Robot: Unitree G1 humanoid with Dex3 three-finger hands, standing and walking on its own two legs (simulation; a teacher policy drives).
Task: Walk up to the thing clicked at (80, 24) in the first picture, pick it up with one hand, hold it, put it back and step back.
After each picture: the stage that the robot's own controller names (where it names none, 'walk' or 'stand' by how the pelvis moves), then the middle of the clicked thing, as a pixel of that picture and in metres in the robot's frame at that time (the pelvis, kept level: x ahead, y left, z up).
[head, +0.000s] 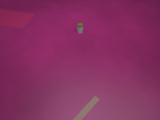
stand; (80, 28) +1.70 -0.01 -0.72
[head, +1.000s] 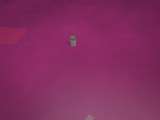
walk; (73, 41) +1.56 +0.21 -0.71
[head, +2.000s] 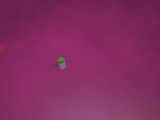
walk; (61, 63) +1.04 +0.29 -0.72
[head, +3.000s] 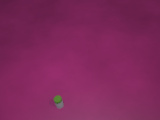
walk; (58, 102) +0.65 +0.26 -0.72
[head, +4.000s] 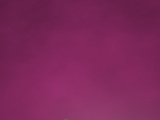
walk; out of the picture +0.40 +0.22 -0.70
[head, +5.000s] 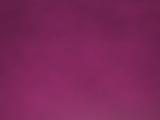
stand; out of the picture +0.34 +0.21 -0.71
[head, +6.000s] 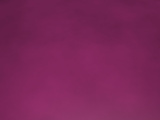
stand; out of the picture +0.32 +0.21 -0.72
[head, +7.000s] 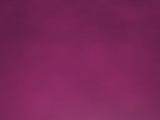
stand; out of the picture +0.34 +0.20 -0.73
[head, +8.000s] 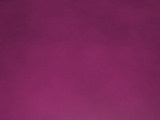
stand; out of the picture +0.33 +0.21 -0.73
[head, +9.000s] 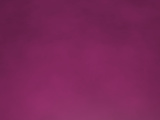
stand; out of the picture +0.32 +0.21 -0.73
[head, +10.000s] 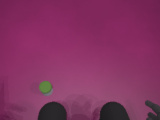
go down; (46, 88) +0.39 +0.18 -0.47
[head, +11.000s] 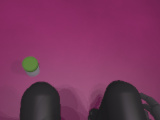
go down; (31, 67) +0.43 +0.21 -0.32
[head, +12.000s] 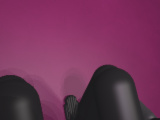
close in; out of the picture +0.41 +0.24 -0.24
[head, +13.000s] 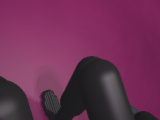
close; out of the picture +0.41 +0.27 -0.23
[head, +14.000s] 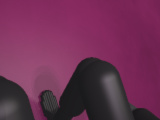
lift; out of the picture +0.40 +0.26 -0.23
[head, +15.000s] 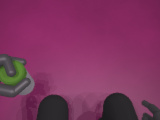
lift; (18, 79) +0.33 +0.21 -0.03
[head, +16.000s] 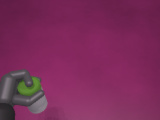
hold; (33, 95) +0.31 +0.17 -0.01
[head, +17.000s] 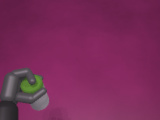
hold; (36, 93) +0.32 +0.17 -0.01
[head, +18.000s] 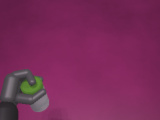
hold; (36, 94) +0.32 +0.17 -0.01
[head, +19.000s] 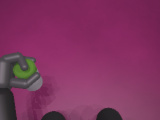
crouch; (29, 75) +0.38 +0.18 -0.07
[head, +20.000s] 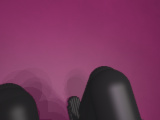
lower; out of the picture +0.43 +0.25 -0.18
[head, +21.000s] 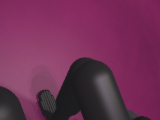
lower; out of the picture +0.41 +0.28 -0.23
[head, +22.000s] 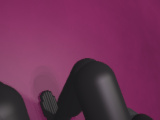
lower; out of the picture +0.41 +0.28 -0.23
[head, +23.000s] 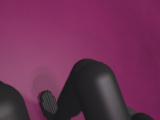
lower; out of the picture +0.41 +0.28 -0.23
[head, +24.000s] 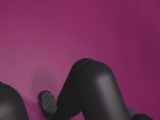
lower; out of the picture +0.41 +0.28 -0.23
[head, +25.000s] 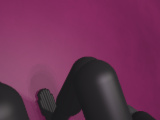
open; out of the picture +0.40 +0.28 -0.23
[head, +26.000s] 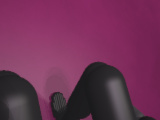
stand; out of the picture +0.40 +0.26 -0.24
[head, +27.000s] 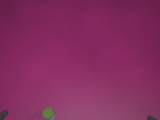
stand; (49, 115) +0.36 +0.18 -0.59
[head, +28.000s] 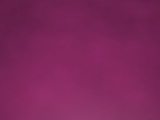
stand; out of the picture +0.35 +0.19 -0.67
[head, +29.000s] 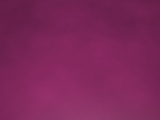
stand; out of the picture +0.35 +0.17 -0.67
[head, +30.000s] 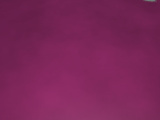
stand; out of the picture +0.36 +0.16 -0.72
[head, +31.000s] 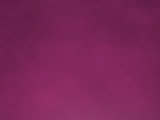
stand; out of the picture +0.36 +0.19 -0.73
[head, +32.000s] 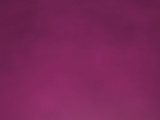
stand; out of the picture +0.33 +0.21 -0.73
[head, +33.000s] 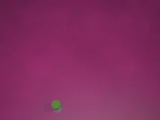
walk; (56, 106) +0.44 +0.16 -0.71
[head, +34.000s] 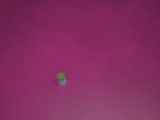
walk; (61, 79) +0.74 +0.25 -0.70
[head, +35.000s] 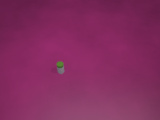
stand; (60, 67) +0.99 +0.21 -0.71
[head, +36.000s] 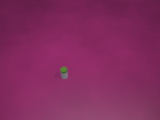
stand; (64, 73) +0.95 +0.18 -0.72
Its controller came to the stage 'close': yes
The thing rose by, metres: 0.69
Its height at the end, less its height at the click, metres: +0.00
